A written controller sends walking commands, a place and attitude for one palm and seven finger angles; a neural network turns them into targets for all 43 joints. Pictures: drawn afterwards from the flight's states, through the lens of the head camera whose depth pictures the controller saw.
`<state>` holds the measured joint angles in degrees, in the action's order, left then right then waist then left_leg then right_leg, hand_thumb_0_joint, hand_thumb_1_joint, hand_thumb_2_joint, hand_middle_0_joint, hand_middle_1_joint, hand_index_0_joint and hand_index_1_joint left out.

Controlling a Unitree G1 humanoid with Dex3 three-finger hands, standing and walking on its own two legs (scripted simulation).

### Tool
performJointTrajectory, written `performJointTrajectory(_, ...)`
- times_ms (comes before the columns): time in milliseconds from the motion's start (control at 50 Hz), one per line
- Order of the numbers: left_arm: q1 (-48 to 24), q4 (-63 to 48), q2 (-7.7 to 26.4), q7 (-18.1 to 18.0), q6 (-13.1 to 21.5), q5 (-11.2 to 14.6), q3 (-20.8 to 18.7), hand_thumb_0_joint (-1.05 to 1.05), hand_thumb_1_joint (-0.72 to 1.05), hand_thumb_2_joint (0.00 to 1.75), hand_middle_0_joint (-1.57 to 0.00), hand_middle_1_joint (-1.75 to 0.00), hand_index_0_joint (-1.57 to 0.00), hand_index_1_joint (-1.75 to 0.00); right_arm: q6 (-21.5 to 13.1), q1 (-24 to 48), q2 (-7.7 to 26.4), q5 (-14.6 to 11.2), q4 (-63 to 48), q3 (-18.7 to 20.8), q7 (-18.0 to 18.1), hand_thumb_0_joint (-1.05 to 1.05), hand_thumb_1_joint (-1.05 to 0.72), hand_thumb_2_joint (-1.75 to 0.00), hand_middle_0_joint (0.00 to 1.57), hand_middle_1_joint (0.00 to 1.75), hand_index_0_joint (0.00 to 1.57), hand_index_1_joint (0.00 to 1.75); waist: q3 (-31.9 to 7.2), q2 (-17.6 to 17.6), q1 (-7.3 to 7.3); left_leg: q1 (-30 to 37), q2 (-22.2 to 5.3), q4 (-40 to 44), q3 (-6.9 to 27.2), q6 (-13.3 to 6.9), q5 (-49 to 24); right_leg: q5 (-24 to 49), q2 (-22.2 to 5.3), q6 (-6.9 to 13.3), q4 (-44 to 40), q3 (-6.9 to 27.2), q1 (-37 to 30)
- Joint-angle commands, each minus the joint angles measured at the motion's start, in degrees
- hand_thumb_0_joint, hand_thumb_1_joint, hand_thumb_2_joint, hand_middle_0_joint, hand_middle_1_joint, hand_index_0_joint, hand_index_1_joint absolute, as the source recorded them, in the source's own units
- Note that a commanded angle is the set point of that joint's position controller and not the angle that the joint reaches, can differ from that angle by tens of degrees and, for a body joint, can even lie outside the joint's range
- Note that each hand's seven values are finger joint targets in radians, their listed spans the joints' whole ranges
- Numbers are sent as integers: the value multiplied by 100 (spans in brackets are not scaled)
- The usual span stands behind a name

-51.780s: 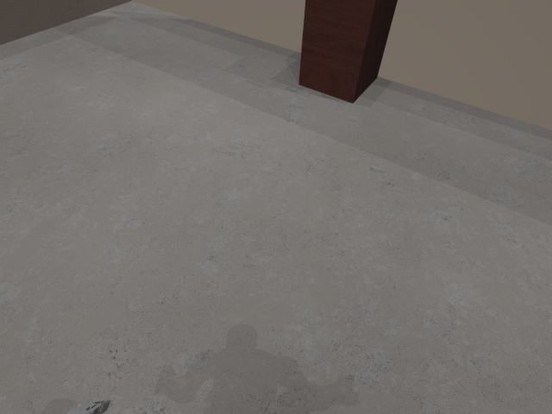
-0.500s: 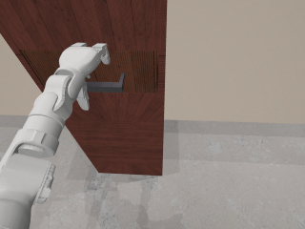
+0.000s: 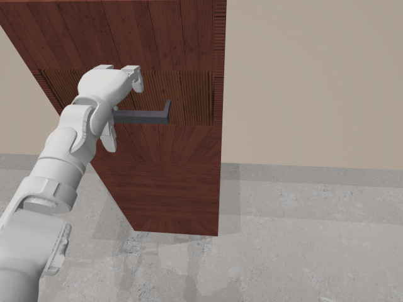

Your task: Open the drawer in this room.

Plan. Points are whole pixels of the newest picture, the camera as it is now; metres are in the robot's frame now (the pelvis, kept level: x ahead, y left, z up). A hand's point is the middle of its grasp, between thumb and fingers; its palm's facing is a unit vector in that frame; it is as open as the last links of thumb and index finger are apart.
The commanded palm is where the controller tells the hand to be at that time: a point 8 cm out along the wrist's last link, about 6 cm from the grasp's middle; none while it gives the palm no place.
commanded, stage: move the hooked fingers above the handle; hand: left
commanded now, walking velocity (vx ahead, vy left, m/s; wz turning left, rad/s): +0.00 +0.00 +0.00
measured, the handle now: (128, 109) +0.51 +0.20 +0.10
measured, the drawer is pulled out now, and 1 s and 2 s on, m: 0.00 0.00 0.00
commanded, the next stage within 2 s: lower the fingers behind the handle in 0.64 s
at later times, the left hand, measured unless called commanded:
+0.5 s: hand (118, 105) +0.46 +0.20 +0.15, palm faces -0.03 +0.00 -1.00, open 13.8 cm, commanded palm +0.45 +0.20 +0.22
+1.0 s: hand (121, 107) +0.46 +0.19 +0.15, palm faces -0.01 -0.02 -1.00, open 13.8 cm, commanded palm +0.44 +0.20 +0.20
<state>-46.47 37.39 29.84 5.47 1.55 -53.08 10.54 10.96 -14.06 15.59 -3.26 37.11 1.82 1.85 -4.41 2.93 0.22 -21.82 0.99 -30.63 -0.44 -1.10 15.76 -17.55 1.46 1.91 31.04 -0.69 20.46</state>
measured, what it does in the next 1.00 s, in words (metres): stands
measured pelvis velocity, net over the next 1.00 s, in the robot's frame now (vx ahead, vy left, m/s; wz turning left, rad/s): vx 0.00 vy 0.00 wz -0.02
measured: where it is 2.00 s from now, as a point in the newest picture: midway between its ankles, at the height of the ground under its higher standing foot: outside the picture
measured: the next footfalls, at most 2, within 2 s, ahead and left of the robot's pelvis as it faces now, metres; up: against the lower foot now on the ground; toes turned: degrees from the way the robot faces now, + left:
none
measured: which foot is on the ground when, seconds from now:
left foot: down 0.00-1.00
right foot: down 0.00-1.00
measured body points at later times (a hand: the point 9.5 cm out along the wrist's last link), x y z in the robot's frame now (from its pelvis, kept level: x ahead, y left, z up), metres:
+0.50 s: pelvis +0.00 +0.00 +0.00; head +0.04 -0.02 +0.45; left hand +0.46 +0.19 +0.21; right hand +0.08 -0.26 -0.14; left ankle -0.01 +0.11 -0.73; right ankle -0.02 -0.10 -0.73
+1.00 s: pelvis +0.00 +0.00 +0.00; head +0.04 -0.02 +0.45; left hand +0.46 +0.19 +0.20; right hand +0.11 -0.26 -0.13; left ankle -0.01 +0.11 -0.73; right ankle -0.02 -0.10 -0.73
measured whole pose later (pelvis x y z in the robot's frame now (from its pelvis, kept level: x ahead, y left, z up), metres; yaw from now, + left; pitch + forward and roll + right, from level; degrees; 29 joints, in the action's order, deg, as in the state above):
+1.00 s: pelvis +0.00 +0.00 +0.00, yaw -1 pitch +8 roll +0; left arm -47.6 42.1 28.8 3.2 1.2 -54.8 8.0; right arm 11.1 -13.7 14.7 -2.9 36.7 1.3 1.8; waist -5.3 3.0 1.3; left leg -23.4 0.7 -31.4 -1.4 -1.2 16.4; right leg -17.9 1.7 1.8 32.0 0.3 22.5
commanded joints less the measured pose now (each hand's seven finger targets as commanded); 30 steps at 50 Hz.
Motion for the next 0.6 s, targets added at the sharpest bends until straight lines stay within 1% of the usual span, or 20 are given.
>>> performJointTrajectory(0, -3445, -1181, 1034, -401, 110, 76, -556, 0, -50, 30, -30, -120, -30, -120, -243, 103, 642, 38, -567, 211, 65, 0, -90, -90, 20, 30, 20, 30, -1909, -128, 263, 1297, 46, 52, -25, -173, -1944, 1686, -24, 40, -350, 90, -284)
performJointTrajectory(20, -3434, -1031, 1280, -471, 75, 63, -789, 0, -50, 30, -30, -120, -30, -120, -252, 101, 657, 30, -532, 199, 69, 0, -90, -90, 20, 30, 20, 30, -1952, -186, 214, 1237, 51, 61, -11, -175, -1875, 1674, -16, 34, -329, 103, -327)
performJointTrajectory(40, -3551, -883, 1422, -532, 52, 4, -871, 0, -50, 30, -30, -120, -30, -120, -249, 85, 676, 42, -482, 177, 82, 0, -90, -90, 20, 30, 20, 30, -1999, -164, 217, 1138, 61, 67, -29, -158, -1868, 1722, -25, 38, -296, 104, -384)
performJointTrajectory(80, -3575, -660, 1475, -630, -19, -79, -932, 0, -50, 30, -30, -120, -30, -120, -259, 104, 652, 51, -472, 156, 69, 0, -90, -90, 20, 30, 20, 30, -2049, -109, 156, 1038, 53, 91, -35, -136, -1922, 1732, -29, 54, -244, 76, -445)
performJointTrajectory(100, -3519, -429, 1596, -649, -82, -99, -1025, 0, -50, 30, -30, -120, -30, -120, -253, 108, 681, 66, -468, 142, 71, 0, -90, -90, 20, 30, 20, 30, -2078, -242, 134, 919, 55, 86, -61, -140, -1945, 1797, -47, 49, -260, 101, -593)
performJointTrajectory(120, -3548, -324, 1736, -671, -135, -146, -1095, 0, -50, 30, -30, -120, -30, -120, -247, 96, 690, 60, -456, 127, 74, 0, -90, -90, 20, 30, 20, 30, -2147, -244, 130, 876, 42, 91, -74, -148, -1919, 1864, -57, 30, -238, 120, -634)
performJointTrajectory(160, -3414, -86, 1545, -609, -240, -233, -925, 0, -50, 30, -30, -120, -30, -120, -223, 98, 684, 59, -490, 120, 80, 0, -90, -90, 20, 30, 20, 30, -2100, -263, 137, 816, 21, 94, -104, -142, -1971, 1937, -63, 23, -200, 93, -616)
performJointTrajectory(200, -3221, -191, 1477, -481, -217, -212, -922, 0, -50, 30, -30, -120, -30, -120, -187, 85, 688, 65, -590, 143, 64, 0, -90, -90, 20, 30, 20, 30, -2282, -332, 92, 871, 24, 45, -114, -157, -2274, 2210, -70, 32, -178, 103, -807)
performJointTrajectory(220, -3123, -162, 1624, -440, -204, -243, -1035, 0, -50, 30, -30, -120, -30, -120, -157, 79, 699, 51, -579, 140, 63, 0, -90, -90, 20, 30, 20, 30, -2187, -402, 83, 819, 6, 39, -109, -159, -2289, 2282, -67, 19, -153, 111, -774)
performJointTrajectory(260, -2965, -203, 1492, -374, -187, -210, -938, 0, -50, 30, -30, -120, -30, -120, -120, 125, 691, 50, -638, 128, 70, 0, -90, -90, 20, 30, 20, 30, -1993, -437, 76, 756, 6, 80, -147, -169, -2121, 2189, -73, 2, -189, 100, -717)
performJointTrajectory(280, -2875, -161, 1429, -345, -178, -200, -897, 0, -50, 30, -30, -120, -30, -120, -111, 104, 688, 41, -662, 125, 76, 0, -90, -90, 20, 30, 20, 30, -1920, -548, 76, 702, 6, 106, -131, -173, -1996, 2063, -68, -1, -211, 94, -698)
performJointTrajectory(300, -2928, -242, 1408, -317, -119, -183, -881, 0, -50, 30, -30, -120, -30, -120, -118, 116, 704, 33, -677, 134, 81, 0, -90, -90, 20, 30, 20, 30, -1922, -527, 109, 720, 4, 101, -142, -177, -2008, 2037, -74, 11, -241, 110, -706)
performJointTrajectory(320, -2836, -287, 1510, -319, -97, -171, -971, 0, -50, 30, -30, -120, -30, -120, -119, 108, 698, 26, -700, 138, 91, 0, -90, -90, 20, 30, 20, 30, -1935, -586, 67, 702, 10, 112, -136, -196, -1881, 1985, -70, -9, -247, 143, -738)
performJointTrajectory(400, -3160, -710, 1360, -310, 117, -129, -791, 0, -50, 30, -30, -120, -30, -120, -172, 32, 685, 27, -713, 190, 120, 0, -90, -90, 20, 30, 20, 30, -2006, -411, 194, 884, 21, 73, -109, -214, -1859, 1854, -52, 6, -293, 157, -594)
performJointTrajectory(440, -3374, -851, 1422, -379, 200, -105, -832, 0, -50, 30, -30, -120, -30, -120, -206, -64, 674, 34, -637, 214, 120, 0, -90, -90, 20, 30, 20, 30, -2082, -129, 231, 1046, 20, 44, -57, -201, -1898, 1817, -21, 26, -256, 140, -443)
performJointTrajectory(460, -3497, -972, 1188, -403, 224, -70, -651, 0, -50, 30, -30, -120, -30, -120, -233, -78, 644, 36, -627, 230, 102, 0, -90, -90, 20, 30, 20, 30, -2142, -64, 259, 1149, 30, 19, -43, -197, -1966, 1809, -8, 25, -249, 129, -368)
performJointTrajectory(480, -3502, -1035, 1234, -448, 237, -36, -735, 0, -50, 30, -30, -120, -30, -120, -255, -109, 636, 42, -602, 253, 95, 0, -90, -90, 20, 30, 20, 30, -2205, -5, 247, 1245, 18, 1, -34, -196, -2032, 1817, 4, 34, -252, 122, -348)
performJointTrajectory(500, -3553, -999, 1372, -476, 245, -28, -834, 0, -50, 30, -30, -120, -30, -120, -268, -138, 666, 56, -574, 254, 97, 0, -90, -90, 20, 30, 20, 30, -2282, -156, 262, 1218, 26, -25, -30, -203, -2124, 1887, 2, 35, -262, 126, -444)
performJointTrajectory(540, -3555, -815, 1589, -570, 179, -55, -1034, 0, -50, 30, -30, -120, -30, -120, -270, -167, 679, 63, -482, 245, 80, 0, -90, -90, 20, 30, 20, 30, -2306, -72, 205, 1146, 35, -16, -39, -185, -2160, 1986, 10, 37, -220, 115, -489)
performJointTrajectory(580, -3541, -771, 1372, -619, 87, -85, -873, 0, -50, 30, -30, -120, -30, -120, -264, -116, 645, 65, -481, 237, 47, 0, -90, -90, 20, 30, 20, 30, -2329, 0, 185, 1141, 39, -11, -52, -167, -2264, 2061, 4, 44, -190, 97, -501)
